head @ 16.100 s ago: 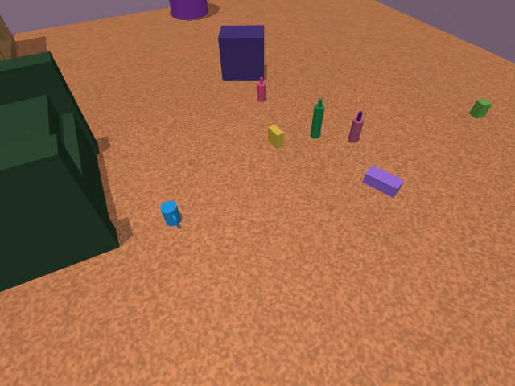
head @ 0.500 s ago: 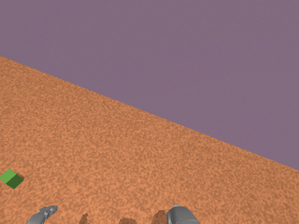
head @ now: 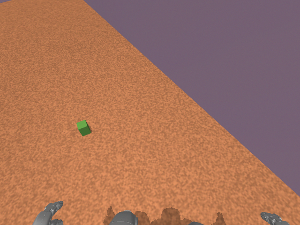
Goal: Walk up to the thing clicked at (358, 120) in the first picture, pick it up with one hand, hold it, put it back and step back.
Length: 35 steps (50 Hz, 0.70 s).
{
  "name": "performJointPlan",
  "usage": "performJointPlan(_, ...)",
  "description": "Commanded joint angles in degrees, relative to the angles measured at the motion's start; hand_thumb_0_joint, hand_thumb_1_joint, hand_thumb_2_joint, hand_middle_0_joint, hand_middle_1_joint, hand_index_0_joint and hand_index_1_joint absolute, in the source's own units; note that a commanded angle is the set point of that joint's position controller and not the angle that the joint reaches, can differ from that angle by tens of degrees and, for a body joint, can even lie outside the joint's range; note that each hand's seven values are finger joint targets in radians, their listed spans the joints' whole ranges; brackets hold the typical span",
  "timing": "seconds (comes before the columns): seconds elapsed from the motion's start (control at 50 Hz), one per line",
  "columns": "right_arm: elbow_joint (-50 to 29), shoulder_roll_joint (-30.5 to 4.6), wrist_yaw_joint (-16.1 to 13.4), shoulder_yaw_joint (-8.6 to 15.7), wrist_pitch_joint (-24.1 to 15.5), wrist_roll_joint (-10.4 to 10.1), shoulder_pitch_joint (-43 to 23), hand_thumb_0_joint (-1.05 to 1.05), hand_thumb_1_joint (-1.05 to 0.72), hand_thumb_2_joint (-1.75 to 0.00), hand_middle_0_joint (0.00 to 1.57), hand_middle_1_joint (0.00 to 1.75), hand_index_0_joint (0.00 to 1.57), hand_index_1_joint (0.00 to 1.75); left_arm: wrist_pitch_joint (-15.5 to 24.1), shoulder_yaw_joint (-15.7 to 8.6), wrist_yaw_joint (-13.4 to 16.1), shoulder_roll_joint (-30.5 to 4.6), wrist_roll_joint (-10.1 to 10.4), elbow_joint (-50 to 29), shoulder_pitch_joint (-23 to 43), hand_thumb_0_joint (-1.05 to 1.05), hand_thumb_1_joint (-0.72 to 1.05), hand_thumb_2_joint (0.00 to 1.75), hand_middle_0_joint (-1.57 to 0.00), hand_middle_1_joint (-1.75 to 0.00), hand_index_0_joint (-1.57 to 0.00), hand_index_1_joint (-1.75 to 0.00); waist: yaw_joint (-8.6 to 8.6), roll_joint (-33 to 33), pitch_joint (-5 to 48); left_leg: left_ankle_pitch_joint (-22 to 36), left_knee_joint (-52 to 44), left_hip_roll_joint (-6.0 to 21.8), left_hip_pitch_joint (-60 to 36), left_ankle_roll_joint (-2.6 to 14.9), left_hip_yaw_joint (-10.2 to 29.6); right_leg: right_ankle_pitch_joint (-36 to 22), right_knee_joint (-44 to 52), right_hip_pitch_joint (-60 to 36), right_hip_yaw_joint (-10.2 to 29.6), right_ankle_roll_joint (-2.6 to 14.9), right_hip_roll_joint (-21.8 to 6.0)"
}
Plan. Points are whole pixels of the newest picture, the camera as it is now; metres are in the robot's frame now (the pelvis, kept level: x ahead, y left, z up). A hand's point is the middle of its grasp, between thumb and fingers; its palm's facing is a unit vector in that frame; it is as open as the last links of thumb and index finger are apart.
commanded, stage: walk up
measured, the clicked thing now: out of the picture +0.39 +1.42 -0.66
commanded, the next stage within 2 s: none
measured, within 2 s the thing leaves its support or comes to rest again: neither
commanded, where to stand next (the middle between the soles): +0.09 +0.07 m, yaw +71 degrees
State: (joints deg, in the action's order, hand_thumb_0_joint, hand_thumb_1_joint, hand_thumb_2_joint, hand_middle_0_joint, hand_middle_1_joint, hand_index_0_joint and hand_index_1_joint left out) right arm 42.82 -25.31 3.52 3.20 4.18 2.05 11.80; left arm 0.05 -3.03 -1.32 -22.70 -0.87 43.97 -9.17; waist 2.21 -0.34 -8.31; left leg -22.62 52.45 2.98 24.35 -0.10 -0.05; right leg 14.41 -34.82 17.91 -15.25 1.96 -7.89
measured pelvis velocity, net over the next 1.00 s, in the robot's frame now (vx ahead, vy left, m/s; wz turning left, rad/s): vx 0.01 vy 0.04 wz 0.82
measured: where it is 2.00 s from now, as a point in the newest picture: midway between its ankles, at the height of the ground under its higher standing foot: outside the picture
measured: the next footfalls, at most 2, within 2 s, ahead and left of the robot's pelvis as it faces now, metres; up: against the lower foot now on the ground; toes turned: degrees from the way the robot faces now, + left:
left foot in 0.14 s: +0.04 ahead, +0.14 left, +0.00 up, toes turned +13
right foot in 0.56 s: +0.12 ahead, -0.05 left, +0.00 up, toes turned +31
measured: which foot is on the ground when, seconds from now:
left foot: up 0.00-0.12, down 0.14-0.58, up 0.60-0.96, down 0.98-1.00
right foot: down 0.00-0.16, up 0.18-0.54, down 0.56-1.00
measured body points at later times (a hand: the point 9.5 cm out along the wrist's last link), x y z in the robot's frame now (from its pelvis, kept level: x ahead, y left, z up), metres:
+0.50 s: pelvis +0.00 +0.03 +0.00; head +0.03 +0.05 +0.45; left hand -0.05 +0.37 -0.10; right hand +0.22 -0.23 -0.10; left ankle +0.00 +0.13 -0.73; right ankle +0.07 -0.08 -0.70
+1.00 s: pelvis +0.01 +0.04 -0.01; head +0.01 +0.09 +0.43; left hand -0.19 +0.31 -0.14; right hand +0.31 -0.12 -0.09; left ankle -0.04 +0.15 -0.73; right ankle +0.08 -0.07 -0.73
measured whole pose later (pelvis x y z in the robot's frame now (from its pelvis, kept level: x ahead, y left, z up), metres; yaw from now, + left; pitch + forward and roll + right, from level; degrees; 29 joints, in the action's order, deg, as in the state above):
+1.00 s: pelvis +0.01 +0.04 -0.01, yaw +47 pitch -2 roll +1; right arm 44.7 -23.3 0.5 4.4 -1.0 0.7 16.5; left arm -2.0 -3.9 -3.0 -26.3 -1.6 42.2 -16.4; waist 3.1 5.4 -7.3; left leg -17.1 38.3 -1.0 19.9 0.5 -2.1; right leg 25.2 -44.1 15.3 -12.1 0.0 -10.3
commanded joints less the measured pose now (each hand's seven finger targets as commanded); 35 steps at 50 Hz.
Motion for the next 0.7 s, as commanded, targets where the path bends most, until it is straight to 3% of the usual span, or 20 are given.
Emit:
performJointPlan(0.0,-5.02,-8.71,0.48,3.59,-1.40,0.10,0.91,0.00,-0.90,-0.90,0.20,0.30,0.20,0.30,1.36,-6.00,1.41,-17.51,-0.49,-4.68,-1.05,0.00,0.90,0.90,-0.20,-0.30,-0.20,-0.30,1.30,8.81,11.65,1.02,-4.81,1.36,3.17,0.48,-1.52,-12.36,11.30,-14.01,13.24,6.97,-17.20)
performJointPlan(0.06,-4.60,-9.24,0.89,4.21,-1.49,-0.38,3.57,0.00,-0.90,-0.90,0.20,0.30,0.20,0.30,1.13,-6.26,1.22,-18.59,-0.95,-5.74,1.68,0.00,0.90,0.90,-0.20,-0.30,-0.20,-0.30,-0.72,9.29,12.85,-1.02,-9.41,0.52,-4.69,1.47,-3.81,-3.04,10.44,-6.45,9.37,7.10,-18.75)
performJointPlan(0.1,-3.24,-10.38,0.55,5.25,-1.66,-0.25,8.48,0.00,-0.90,-0.90,0.20,0.30,0.20,0.30,0.66,-5.79,0.94,-17.76,-0.86,-5.55,2.21,0.00,0.90,0.90,-0.20,-0.30,-0.20,-0.30,-3.86,4.99,14.40,-1.10,-17.40,-0.98,-13.71,3.22,-3.02,7.81,3.25,0.31,5.66,4.42,-16.91)
performJointPlan(0.12,-2.39,-11.46,0.15,5.86,-1.61,-0.04,9.62,0.00,-0.90,-0.90,0.20,0.30,0.20,0.30,0.33,-5.16,0.81,-15.35,-0.52,-5.24,0.77,0.00,0.90,0.90,-0.20,-0.30,-0.20,-0.30,-4.39,-1.23,13.17,-1.83,-21.82,-2.06,-17.37,5.38,2.02,18.57,-4.53,5.96,3.22,0.99,-11.98)
performJointPlan(0.14,-3.58,-15.69,-0.53,6.83,-1.47,0.65,7.80,0.00,-0.90,-0.90,0.20,0.30,0.20,0.30,-0.05,-4.26,0.44,-12.16,0.04,-5.17,-1.97,0.00,0.90,0.90,-0.20,-0.30,-0.20,-0.30,-4.15,-14.61,8.81,-9.97,-33.21,4.35,-17.08,9.28,18.14,21.21,-16.89,14.64,-1.69,-2.84,-4.03)
performJointPlan(0.16,-5.89,-20.58,-0.79,7.36,-1.56,0.85,5.64,0.00,-0.90,-0.90,0.20,0.30,0.20,0.30,0.33,-4.02,0.53,-12.42,0.14,-7.61,2.62,0.00,0.90,0.90,-0.20,-0.30,-0.20,-0.30,-5.41,-19.67,6.49,-16.16,-39.77,11.88,-11.62,15.84,38.30,24.34,-22.38,21.59,4.16,-5.45,4.16)
performJointPlan(0.18,-5.43,-20.10,-0.71,7.28,-1.56,0.73,5.14,0.00,-0.90,-0.90,0.20,0.30,0.20,0.30,0.82,-5.00,0.88,-15.72,-0.49,-7.41,6.56,0.00,0.90,0.90,-0.20,-0.30,-0.20,-0.30,-6.16,-15.18,2.94,-16.18,-41.30,13.08,-5.64,18.42,41.40,22.82,-25.72,18.65,10.83,-4.19,3.71)
performJointPlan(0.2,-6.15,-18.19,-0.92,6.62,-1.64,0.58,2.86,0.00,-0.90,-0.90,0.20,0.30,0.20,0.30,1.14,-4.97,0.92,-16.03,-0.43,-6.37,5.13,0.00,0.90,0.90,-0.20,-0.30,-0.20,-0.30,-4.76,-12.87,1.69,-8.50,-39.40,10.98,-5.37,17.04,37.43,21.18,-25.59,16.53,12.23,-3.67,2.95)
performJointPlan(0.24,-7.47,-13.54,-1.86,5.05,-1.92,0.22,-1.27,0.00,-0.90,-0.90,0.20,0.30,0.20,0.30,1.04,-4.46,0.96,-14.36,0.48,-3.17,-2.39,0.00,0.90,0.90,-0.20,-0.30,-0.20,-0.30,-1.24,-9.98,6.18,10.18,-31.22,3.72,-12.67,11.48,21.43,14.79,-23.40,17.16,13.21,-3.48,1.26)
performJointPlan(0.26,-7.78,-13.24,-2.14,5.05,-2.27,-0.21,-0.91,0.00,-0.90,-0.90,0.20,0.30,0.20,0.30,0.76,-4.44,0.90,-14.08,0.53,-2.66,-4.86,0.00,0.90,0.90,-0.20,-0.30,-0.20,-0.30,-0.41,-9.92,8.27,11.22,-29.88,3.03,-13.83,10.75,19.93,12.14,-23.24,16.15,12.99,-2.99,1.95)
performJointPlan(0.34,-7.92,-13.46,-2.13,5.81,-3.26,0.46,5.84,0.00,-0.90,-0.90,0.20,0.30,0.20,0.30,0.81,-4.02,1.38,-12.79,-0.14,-4.93,0.54,0.00,0.90,0.90,-0.20,-0.30,-0.20,-0.30,-3.59,-7.57,9.22,13.56,-31.37,4.46,-12.33,11.48,29.18,14.23,-18.00,11.74,14.43,-2.17,5.36)
performJointPlan(0.38,-8.20,-13.40,-2.33,6.09,-3.52,0.59,7.13,0.00,-0.90,-0.90,0.20,0.30,0.20,0.30,1.26,-3.86,1.73,-12.85,-0.22,-5.46,-0.11,0.00,0.90,0.90,-0.20,-0.30,-0.20,-0.30,-3.58,-5.36,9.27,16.62,-30.40,5.36,-12.76,11.98,31.54,14.10,-15.33,10.99,15.75,-1.63,6.46)
performJointPlan(0.5,-9.44,-12.55,-2.80,6.10,-4.07,0.44,6.19,0.00,-0.90,-0.90,0.20,0.30,0.20,0.30,2.44,-3.65,2.07,-10.36,-0.03,-6.00,-3.03,0.00,0.90,0.90,-0.20,-0.30,-0.20,-0.30,-1.58,-5.05,11.21,20.75,-25.37,3.03,-10.13,10.78,33.28,10.36,-2.49,2.77,18.17,0.51,9.52)
performJointPlan(0.52,-9.73,-11.18,-2.75,5.68,-4.22,0.21,3.42,0.00,-0.90,-0.90,0.20,0.30,0.20,0.30,2.99,-2.96,2.29,-10.54,-0.17,-5.25,-6.34,0.00,0.90,0.90,-0.20,-0.30,-0.20,-0.30,-0.30,-3.88,12.09,19.83,-21.88,1.19,-6.27,8.70,32.09,4.36,6.07,-4.12,17.78,0.53,9.01)
performJointPlan(0.54,-10.32,-8.71,-2.85,4.55,-4.31,-0.26,2.15,0.00,-0.90,-0.90,0.20,0.30,0.20,0.30,3.46,-3.75,2.67,-12.75,-0.69,-4.89,-9.05,0.00,0.90,0.90,-0.20,-0.30,-0.20,-0.30,1.80,0.64,12.58,13.78,-16.13,-3.34,0.27,5.48,27.10,2.71,14.11,-11.34,24.27,1.37,3.39)
performJointPlan(0.56,-10.48,-4.39,-2.95,3.20,-4.46,-0.78,3.51,0.00,-0.90,-0.90,0.20,0.30,0.20,0.30,3.69,-4.86,3.09,-18.00,-1.16,-4.84,-9.88,0.00,0.90,0.90,-0.20,-0.30,-0.20,-0.30,1.95,13.95,14.77,-1.52,-4.61,-11.11,10.04,2.03,15.11,2.98,17.78,-19.87,39.02,2.45,-12.18)
performJointPlan(0.58,-8.91,-6.89,-3.51,3.68,-4.23,0.20,5.34,0.00,-0.90,-0.90,0.20,0.30,0.20,0.30,3.34,-5.18,3.14,-18.80,-1.52,-5.87,-5.89,0.00,0.90,0.90,-0.20,-0.30,-0.20,-0.30,0.27,11.95,9.81,-7.95,1.19,-12.36,17.20,-0.28,8.47,-0.04,18.15,-17.74,45.83,5.93,-17.77)
performJointPlan(0.6,-8.10,-10.48,-3.64,4.72,-3.83,0.83,6.53,0.00,-0.90,-0.90,0.20,0.30,0.20,0.30,2.80,-5.32,2.54,-18.61,-1.16,-6.47,-2.63,0.00,0.90,0.90,-0.20,-0.30,-0.20,-0.30,-0.75,9.96,9.96,-5.92,5.72,-6.04,16.69,-0.36,8.27,5.61,18.67,-15.57,45.31,10.57,-20.65)
performJointPlan(0.62,-7.64,-11.87,-3.27,5.22,-3.81,0.85,6.44,0.00,-0.90,-0.90,0.20,0.30,0.20,0.30,2.95,-4.87,2.37,-17.06,-0.83,-7.02,-1.62,0.00,0.90,0.90,-0.20,-0.30,-0.20,-0.30,-1.56,7.25,7.17,-4.99,7.72,-4.78,14.12,-0.93,8.41,2.65,18.22,-11.29,41.38,11.68,-19.22)
performJointPlan(0.68,-6.64,-9.60,-1.76,5.08,-4.04,0.02,5.90,0.00,-0.90,-0.90,0.20,0.30,0.20,0.30,3.68,-3.99,2.53,-14.40,-0.87,-5.65,-3.86,0.00,0.90,0.90,-0.20,-0.30,-0.20,-0.30,-1.24,7.56,4.70,2.66,6.74,-4.62,12.23,-0.40,5.49,-8.65,13.80,-11.46,24.78,4.10,-8.02)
